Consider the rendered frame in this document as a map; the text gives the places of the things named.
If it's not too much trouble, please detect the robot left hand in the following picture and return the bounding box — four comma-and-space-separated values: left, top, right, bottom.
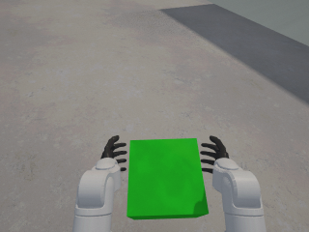
100, 135, 127, 172

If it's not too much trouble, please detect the right robot forearm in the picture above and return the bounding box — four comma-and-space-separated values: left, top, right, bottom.
212, 158, 267, 232

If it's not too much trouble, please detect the robot right hand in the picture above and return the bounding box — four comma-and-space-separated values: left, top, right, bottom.
200, 135, 229, 174

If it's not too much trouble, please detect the carton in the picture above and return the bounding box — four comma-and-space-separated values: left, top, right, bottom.
126, 138, 209, 220

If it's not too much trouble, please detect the left robot forearm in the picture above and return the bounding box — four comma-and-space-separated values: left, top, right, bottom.
72, 158, 121, 232

